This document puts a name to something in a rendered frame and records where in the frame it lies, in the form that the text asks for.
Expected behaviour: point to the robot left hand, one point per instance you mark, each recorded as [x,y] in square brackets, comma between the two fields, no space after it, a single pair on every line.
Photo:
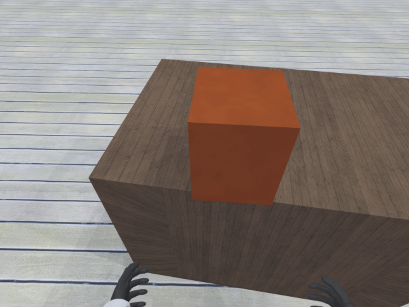
[122,289]

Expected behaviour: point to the pedestal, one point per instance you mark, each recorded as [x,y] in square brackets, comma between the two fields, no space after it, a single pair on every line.
[341,209]

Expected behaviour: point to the carton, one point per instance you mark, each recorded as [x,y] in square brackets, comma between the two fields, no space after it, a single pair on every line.
[242,129]

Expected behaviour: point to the robot right hand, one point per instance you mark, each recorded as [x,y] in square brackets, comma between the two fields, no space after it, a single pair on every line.
[338,295]

